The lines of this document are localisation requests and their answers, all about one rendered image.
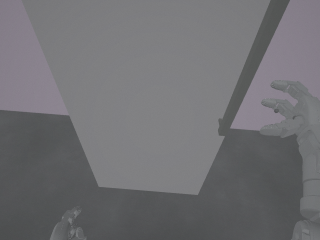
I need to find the robot right forearm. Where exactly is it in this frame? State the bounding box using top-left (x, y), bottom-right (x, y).
top-left (296, 124), bottom-right (320, 224)

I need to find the robot right upper arm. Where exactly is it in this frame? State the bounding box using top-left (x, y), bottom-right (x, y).
top-left (291, 220), bottom-right (320, 240)

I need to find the fridge door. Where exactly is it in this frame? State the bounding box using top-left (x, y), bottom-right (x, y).
top-left (21, 0), bottom-right (271, 195)

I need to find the handle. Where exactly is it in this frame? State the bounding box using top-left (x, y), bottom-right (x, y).
top-left (218, 0), bottom-right (290, 136)

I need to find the right robot hand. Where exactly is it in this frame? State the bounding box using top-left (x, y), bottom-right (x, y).
top-left (259, 80), bottom-right (320, 138)

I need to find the left robot hand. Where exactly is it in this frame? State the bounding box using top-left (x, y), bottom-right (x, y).
top-left (50, 206), bottom-right (87, 240)

